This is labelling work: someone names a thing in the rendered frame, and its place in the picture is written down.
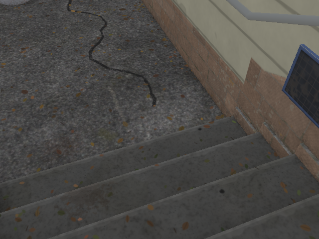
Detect stairs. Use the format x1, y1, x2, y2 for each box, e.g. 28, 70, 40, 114
0, 116, 319, 239

